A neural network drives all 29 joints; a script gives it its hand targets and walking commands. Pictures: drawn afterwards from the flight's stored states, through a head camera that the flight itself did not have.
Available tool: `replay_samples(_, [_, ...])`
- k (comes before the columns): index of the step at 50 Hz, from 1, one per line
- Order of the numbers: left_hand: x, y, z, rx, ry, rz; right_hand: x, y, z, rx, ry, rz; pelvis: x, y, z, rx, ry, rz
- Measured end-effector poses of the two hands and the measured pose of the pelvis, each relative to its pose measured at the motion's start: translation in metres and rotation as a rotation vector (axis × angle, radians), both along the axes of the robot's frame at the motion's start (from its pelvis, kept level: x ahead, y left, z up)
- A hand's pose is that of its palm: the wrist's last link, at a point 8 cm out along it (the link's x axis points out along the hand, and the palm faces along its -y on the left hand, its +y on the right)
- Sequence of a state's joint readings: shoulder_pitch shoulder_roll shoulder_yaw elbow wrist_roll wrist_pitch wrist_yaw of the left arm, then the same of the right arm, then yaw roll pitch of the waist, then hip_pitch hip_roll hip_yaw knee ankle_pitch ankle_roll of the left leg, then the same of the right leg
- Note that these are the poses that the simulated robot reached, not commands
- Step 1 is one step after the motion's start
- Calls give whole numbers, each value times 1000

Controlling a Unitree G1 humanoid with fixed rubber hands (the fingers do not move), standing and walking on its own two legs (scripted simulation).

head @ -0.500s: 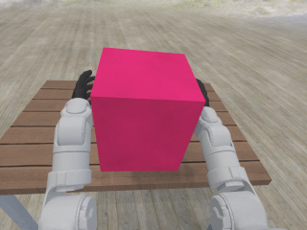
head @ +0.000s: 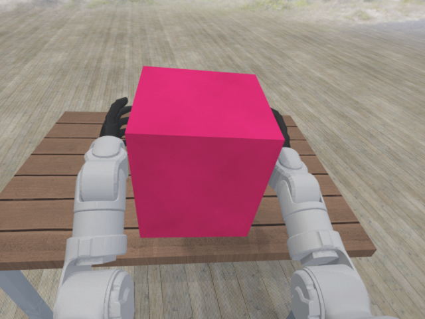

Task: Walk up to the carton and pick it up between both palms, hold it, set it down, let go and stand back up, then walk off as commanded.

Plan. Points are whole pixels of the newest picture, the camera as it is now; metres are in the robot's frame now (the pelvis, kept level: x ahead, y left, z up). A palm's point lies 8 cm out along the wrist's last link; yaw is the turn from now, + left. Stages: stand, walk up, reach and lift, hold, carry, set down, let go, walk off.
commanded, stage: hold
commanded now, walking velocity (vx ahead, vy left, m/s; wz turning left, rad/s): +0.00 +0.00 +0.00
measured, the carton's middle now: (197, 155) +0.37 +0.02 +0.18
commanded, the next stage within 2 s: none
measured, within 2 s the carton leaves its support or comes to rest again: neither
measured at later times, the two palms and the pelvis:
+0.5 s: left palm (113, 141) +0.35 +0.17 +0.22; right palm (278, 149) +0.36 -0.13 +0.20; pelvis +0.00 +0.00 +0.00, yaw +0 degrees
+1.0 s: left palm (113, 141) +0.35 +0.17 +0.22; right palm (278, 148) +0.36 -0.13 +0.20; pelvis +0.00 +0.00 +0.00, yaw +0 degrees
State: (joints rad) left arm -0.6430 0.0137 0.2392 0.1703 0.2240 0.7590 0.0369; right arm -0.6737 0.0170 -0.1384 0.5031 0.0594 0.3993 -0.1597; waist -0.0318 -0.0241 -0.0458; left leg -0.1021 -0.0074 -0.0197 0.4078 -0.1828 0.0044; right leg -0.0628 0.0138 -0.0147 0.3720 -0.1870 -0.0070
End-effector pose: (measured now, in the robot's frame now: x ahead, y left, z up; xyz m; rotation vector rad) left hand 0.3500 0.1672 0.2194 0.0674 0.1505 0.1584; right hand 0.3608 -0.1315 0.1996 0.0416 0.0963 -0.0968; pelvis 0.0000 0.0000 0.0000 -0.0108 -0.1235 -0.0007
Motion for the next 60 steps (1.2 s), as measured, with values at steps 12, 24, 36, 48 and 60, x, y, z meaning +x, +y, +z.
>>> replay_samples(12, [0, 0, 0, 0, 1, 0, 0, 0, 1, -1, -1, -1, 0, 0, 0, 0, 0, 0])
replay_samples(24, [0, 0, 0, 0, 2, -1, 0, 0, 1, -1, -2, -1, 0, 0, 0, 0, 0, 0])
replay_samples(36, [0, 0, -1, 0, 4, -2, 0, 0, 1, -2, -2, -2, 0, 0, 0, 0, 0, 0])
replay_samples(48, [0, 0, -1, 0, 4, -2, 0, -1, 2, -2, -3, -2, 0, 0, 0, 0, 0, 0])
replay_samples(60, [1, -1, -1, 0, 5, -2, 1, -1, 2, -3, -4, -2, 0, 0, 0, 0, 0, 0])
